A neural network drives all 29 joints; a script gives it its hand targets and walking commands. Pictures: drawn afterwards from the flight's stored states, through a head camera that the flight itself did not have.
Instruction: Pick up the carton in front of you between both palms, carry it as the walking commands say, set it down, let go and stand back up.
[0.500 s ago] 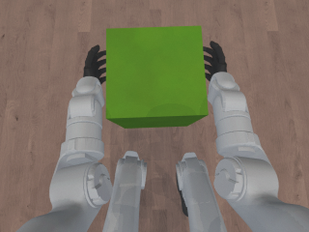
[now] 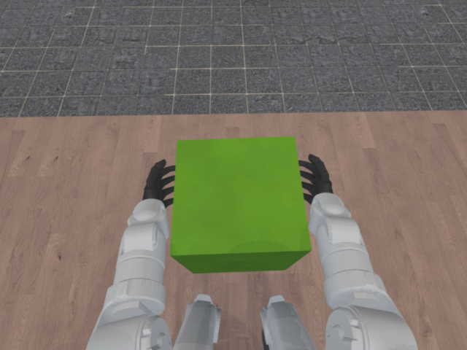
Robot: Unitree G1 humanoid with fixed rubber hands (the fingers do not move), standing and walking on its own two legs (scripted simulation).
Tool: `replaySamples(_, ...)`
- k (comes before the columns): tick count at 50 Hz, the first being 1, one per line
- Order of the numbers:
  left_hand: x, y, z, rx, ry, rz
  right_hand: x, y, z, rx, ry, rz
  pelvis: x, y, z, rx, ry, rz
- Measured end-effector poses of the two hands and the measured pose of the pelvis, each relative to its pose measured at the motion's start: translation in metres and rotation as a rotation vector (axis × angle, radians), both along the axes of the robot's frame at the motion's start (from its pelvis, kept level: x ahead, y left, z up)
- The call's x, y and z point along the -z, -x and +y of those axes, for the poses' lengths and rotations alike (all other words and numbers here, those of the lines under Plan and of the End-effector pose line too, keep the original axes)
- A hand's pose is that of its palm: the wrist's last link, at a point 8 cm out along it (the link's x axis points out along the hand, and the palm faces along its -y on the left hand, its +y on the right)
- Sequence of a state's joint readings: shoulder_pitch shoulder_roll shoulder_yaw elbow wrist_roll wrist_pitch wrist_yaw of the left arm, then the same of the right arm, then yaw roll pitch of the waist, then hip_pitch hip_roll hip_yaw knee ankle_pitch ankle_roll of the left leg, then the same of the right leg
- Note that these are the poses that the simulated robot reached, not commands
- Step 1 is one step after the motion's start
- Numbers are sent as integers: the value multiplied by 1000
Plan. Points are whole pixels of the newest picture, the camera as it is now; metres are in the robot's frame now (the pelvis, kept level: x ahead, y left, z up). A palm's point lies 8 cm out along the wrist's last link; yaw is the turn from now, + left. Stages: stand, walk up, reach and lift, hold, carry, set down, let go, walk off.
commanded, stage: reach and lift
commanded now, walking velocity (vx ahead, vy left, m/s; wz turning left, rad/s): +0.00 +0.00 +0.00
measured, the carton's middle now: (237, 213) +0.39 +0.01 -0.11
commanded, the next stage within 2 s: hold in 1.62 s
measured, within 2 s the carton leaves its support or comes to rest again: neither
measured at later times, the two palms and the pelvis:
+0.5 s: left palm (129, 187) +0.35 +0.16 +0.11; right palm (364, 183) +0.35 -0.14 +0.11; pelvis +0.05 +0.00 +0.12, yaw +0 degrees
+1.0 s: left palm (116, 183) +0.33 +0.15 +0.16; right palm (386, 178) +0.33 -0.15 +0.16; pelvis +0.03 +0.00 +0.13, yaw +0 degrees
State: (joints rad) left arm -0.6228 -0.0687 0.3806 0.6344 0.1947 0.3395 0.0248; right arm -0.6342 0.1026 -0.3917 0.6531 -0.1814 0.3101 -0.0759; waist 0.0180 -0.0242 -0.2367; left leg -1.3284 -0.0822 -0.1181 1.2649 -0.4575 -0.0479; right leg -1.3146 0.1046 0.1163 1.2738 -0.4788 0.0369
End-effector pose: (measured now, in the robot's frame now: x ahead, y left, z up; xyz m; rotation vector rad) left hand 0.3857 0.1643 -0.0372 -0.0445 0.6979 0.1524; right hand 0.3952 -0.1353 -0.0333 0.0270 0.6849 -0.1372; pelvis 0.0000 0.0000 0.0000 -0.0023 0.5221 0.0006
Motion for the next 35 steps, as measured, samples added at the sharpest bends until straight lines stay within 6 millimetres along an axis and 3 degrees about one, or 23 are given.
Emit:
replaySamples(20, -120, 32, -6, 12, -6, -10, -119, 36, -7, 6, 4, -10, -102, -42, 2, -2, -3, -292)
replaySamples(30, -176, 47, -10, 25, -25, -35, -174, 52, -10, -8, 19, -35, -128, -52, 3, -2, -3, -476)
replaySamples(35, -190, 52, -11, 40, -39, -23, -188, 58, -11, -18, 34, -23, -132, -48, 2, -2, -4, -543)
